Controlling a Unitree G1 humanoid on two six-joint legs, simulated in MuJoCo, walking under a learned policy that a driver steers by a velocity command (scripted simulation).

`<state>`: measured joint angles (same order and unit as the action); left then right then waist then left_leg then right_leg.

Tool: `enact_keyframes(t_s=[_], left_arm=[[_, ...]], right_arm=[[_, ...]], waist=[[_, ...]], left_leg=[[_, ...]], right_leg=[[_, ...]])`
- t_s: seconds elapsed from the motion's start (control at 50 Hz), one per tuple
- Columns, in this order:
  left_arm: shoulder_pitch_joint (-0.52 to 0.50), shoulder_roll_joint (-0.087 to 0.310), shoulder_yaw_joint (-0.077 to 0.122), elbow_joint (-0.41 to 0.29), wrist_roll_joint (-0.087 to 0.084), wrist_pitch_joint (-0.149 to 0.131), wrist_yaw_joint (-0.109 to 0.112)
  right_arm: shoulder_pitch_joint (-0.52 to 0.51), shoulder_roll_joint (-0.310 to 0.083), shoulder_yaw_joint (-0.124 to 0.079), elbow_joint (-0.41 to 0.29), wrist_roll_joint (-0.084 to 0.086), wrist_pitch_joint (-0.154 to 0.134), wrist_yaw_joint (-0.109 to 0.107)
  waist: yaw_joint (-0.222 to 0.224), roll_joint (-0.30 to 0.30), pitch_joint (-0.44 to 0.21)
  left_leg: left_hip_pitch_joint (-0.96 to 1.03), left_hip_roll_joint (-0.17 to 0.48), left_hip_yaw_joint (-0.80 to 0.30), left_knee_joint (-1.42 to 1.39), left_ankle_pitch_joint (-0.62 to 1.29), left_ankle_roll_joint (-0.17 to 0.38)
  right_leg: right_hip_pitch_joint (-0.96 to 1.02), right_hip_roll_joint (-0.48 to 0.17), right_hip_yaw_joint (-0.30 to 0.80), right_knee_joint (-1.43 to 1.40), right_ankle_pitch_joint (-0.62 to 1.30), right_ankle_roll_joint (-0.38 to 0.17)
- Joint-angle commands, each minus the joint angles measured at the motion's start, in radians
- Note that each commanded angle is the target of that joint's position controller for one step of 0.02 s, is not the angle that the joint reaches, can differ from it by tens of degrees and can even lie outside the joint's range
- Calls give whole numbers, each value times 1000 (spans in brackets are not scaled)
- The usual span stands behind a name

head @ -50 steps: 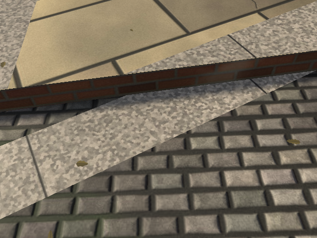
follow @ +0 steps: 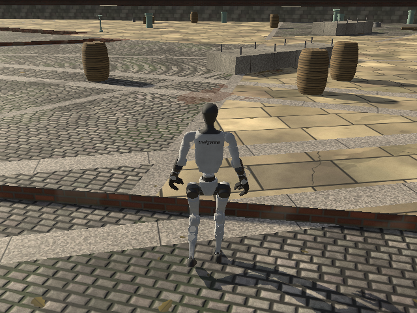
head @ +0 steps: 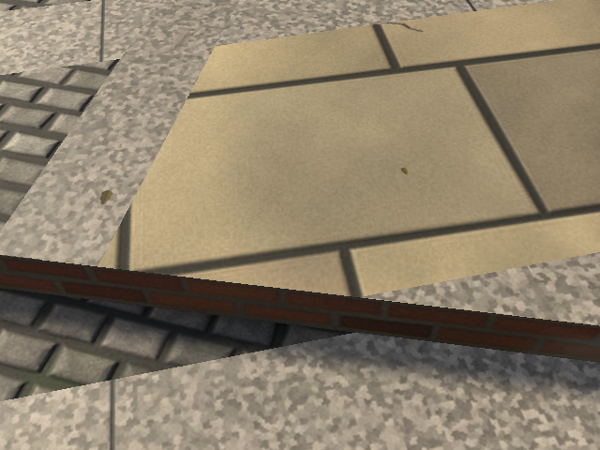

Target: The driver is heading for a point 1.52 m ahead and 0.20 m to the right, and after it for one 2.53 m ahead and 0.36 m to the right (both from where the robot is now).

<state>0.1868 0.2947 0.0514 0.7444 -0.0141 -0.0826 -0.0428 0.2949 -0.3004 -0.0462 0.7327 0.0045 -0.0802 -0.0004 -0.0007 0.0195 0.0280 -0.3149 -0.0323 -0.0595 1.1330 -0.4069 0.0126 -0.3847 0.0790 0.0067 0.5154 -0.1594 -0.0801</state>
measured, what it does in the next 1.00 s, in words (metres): walks ahead, turning right: left foot, then right foot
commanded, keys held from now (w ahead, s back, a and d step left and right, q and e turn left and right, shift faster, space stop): w+e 0.42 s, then w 0.36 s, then w+q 0.22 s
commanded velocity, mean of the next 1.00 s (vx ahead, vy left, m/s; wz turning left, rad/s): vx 0.50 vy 0.00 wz -0.28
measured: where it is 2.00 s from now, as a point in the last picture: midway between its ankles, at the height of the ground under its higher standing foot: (364, 198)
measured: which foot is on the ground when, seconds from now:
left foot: up 0.00-0.38, down 0.40-0.84, up 0.86-1.00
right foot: down 0.00-0.40, up 0.42-0.84, down 0.86-1.00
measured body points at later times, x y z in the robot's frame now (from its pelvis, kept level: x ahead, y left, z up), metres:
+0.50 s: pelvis +0.28 +0.01 +0.00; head +0.30 +0.01 +0.45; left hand +0.41 +0.28 -0.12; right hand +0.41 -0.29 -0.07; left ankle +0.37 +0.10 -0.73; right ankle +0.12 -0.07 -0.65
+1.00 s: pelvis +0.49 -0.10 +0.01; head +0.49 -0.12 +0.46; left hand +0.68 +0.12 -0.09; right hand +0.48 -0.38 -0.12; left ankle +0.49 +0.05 -0.60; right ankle +0.47 -0.20 -0.73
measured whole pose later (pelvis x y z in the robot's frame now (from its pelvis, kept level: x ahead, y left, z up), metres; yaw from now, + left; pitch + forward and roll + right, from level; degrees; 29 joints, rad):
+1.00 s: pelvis +0.49 -0.10 +0.01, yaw -16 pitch +1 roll +0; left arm 0.25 0.25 0.03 0.74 0.02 -0.05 -0.01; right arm 0.31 -0.29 -0.04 0.82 0.04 -0.05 0.01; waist 0.00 0.04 -0.01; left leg -0.58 0.03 -0.05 1.36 -0.38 -0.02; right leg -0.26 0.01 -0.06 0.46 -0.23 -0.05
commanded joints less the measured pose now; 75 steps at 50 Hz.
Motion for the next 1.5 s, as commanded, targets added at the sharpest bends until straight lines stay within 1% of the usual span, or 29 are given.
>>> enact_keyframes(t_s=[0.02,0.1,0.22,0.36,0.4,0.42,0.44,0.48,0.52,0.64,0.76,0.84,0.86,0.88,0.9,0.92,0.98,1.08,1.14,1.24,1.28,1.3,1.32,1.36,1.38,1.4,1.42,1.46,1.5], left_arm=[[86,119,29,-55,12,2,16],[96,146,37,-57,1,7,36],[176,168,46,-21,-13,23,61],[180,157,53,-13,-12,44,71],[138,87,28,-49,7,37,60],[281,12,2,-64,-8,26,58],[302,89,8,-54,-22,22,59],[136,149,24,-67,-10,28,61],[74,115,23,-90,6,26,56],[-2,23,-16,-122,23,20,38],[-148,51,-17,-160,5,15,24],[87,131,27,-102,27,24,43],[249,224,48,-86,49,30,60],[294,272,58,-66,51,43,57],[291,187,46,-52,29,41,48],[231,136,28,-50,16,37,43],[118,40,-1,-25,35,31,28],[215,-24,-16,99,36,24,38],[315,-38,-36,176,42,47,57],[302,14,-52,164,44,56,103],[315,86,-28,180,-6,46,116],[313,139,-21,186,-32,40,110],[343,175,-21,190,-20,47,110],[274,245,0,152,7,68,96],[287,153,-11,79,22,47,92],[309,52,-32,62,60,-6,32],[294,69,2,77,18,-33,-13],[-30,3,-10,-60,7,-34,11],[40,-57,-38,-100,22,-28,13]], right_arm=[[-102,-123,-31,-132,-24,-48,1],[-101,-85,-23,-136,-26,-26,-3],[-308,-46,-7,-173,-14,-35,5],[-296,-107,-35,-170,0,-64,11],[-42,-178,-64,-134,-23,-68,-8],[60,-251,-83,-105,-36,-54,-9],[83,-190,-75,-85,-7,-46,1],[-15,-97,-45,-91,-12,-37,1],[-60,-66,-29,-70,-25,-36,7],[-72,-128,-43,-24,3,-38,7],[-1,-164,-45,20,18,-18,9],[-4,-128,-20,35,30,-10,8],[-2,-46,12,0,-5,-16,11],[138,5,26,12,16,-26,10],[104,-107,-4,39,36,-19,13],[40,-120,-11,19,43,-13,16],[24,-51,-9,31,33,26,13],[25,64,12,23,44,77,-28],[-143,152,59,-82,37,76,-30],[-337,139,108,-288,5,44,21],[-362,138,122,-312,6,50,37],[-342,135,113,-312,6,40,40],[-292,69,81,-317,3,31,47],[-39,-95,10,-258,12,37,73],[50,-213,-31,-217,0,41,76],[129,-266,-38,-166,-3,67,41],[177,-175,-18,-136,-37,65,20],[82,-64,8,-53,-4,25,48],[7,73,40,2,-22,7,55]], waist=[[33,-42,-74],[5,-78,-54],[74,-95,-20],[29,-145,-44],[-98,-80,-254],[-57,201,-389],[-60,243,-371],[-71,48,-126],[-32,51,-29],[-10,64,-31],[-49,89,-46],[106,42,-134],[153,-131,-273],[99,-310,-347],[130,-153,-258],[107,-146,-136],[23,-161,19],[-4,-124,68],[16,-91,140],[-3,-45,80],[1,-37,26],[-30,-88,-32],[-90,-210,-154],[-231,-333,-342],[-198,-64,-416],[-115,297,-566],[-120,162,-589],[-72,-61,-62],[55,12,-6]], left_leg=[[-374,101,-47,-17,94,-10],[-333,96,-12,-181,142,-63],[-224,34,-4,-544,463,-90],[-50,6,-27,-716,369,-19],[385,169,-137,-694,379,84],[740,410,-528,-713,296,251],[721,465,-727,-782,49,275],[449,359,-467,-842,81,197],[269,287,-311,-897,292,186],[142,241,-96,-974,518,213],[187,250,-44,-924,517,161],[75,166,-3,-562,690,81],[-154,86,45,-211,297,15],[-397,-9,-10,42,-205,-14],[-486,42,-78,180,-175,-21],[-549,79,-58,214,-91,-14],[-565,123,-32,354,66,-43],[-843,82,-42,878,33,-61],[-1237,58,-70,1233,-41,-16],[-969,101,122,677,210,-25],[-580,122,247,345,131,25],[-442,77,290,236,78,70],[-274,-35,370,222,31,103],[-81,-102,179,-106,20,195],[235,62,-325,-287,23,298],[460,268,-916,-680,80,408],[448,320,-1073,-823,-95,360],[40,229,-766,-785,-126,225],[-131,120,-436,-716,163,181]], right_leg=[[375,-272,447,-268,67,-187],[262,-233,360,-303,227,-200],[174,-160,296,-283,168,-126],[294,-196,437,-101,249,-77],[141,-104,349,236,224,-17],[-206,43,207,545,-297,48],[-348,-31,190,697,-429,60],[-357,-102,151,726,-266,76],[-304,-142,131,648,-206,80],[-190,-165,46,335,-48,99],[-62,-119,10,104,84,73],[361,-81,-9,-75,73,5],[650,-339,272,-74,225,-63],[747,-536,620,-146,179,-220],[654,-495,601,-183,-84,-226],[550,-450,481,-219,-225,-188],[288,-355,302,-327,-241,-140],[237,-401,125,-338,-88,-155],[398,-459,111,-297,-4,-114],[139,-311,-112,-384,52,-42],[85,-340,-168,-569,216,-83],[196,-356,-187,-500,718,-83],[299,-368,-207,-317,1575,-95],[546,-375,-168,114,1918,-40],[201,-264,-105,471,1264,22],[-54,10,62,809,-83,75],[-177,5,234,1119,-125,49],[-427,-46,142,1271,-125,-10],[-414,-106,121,1398,-117,-62]])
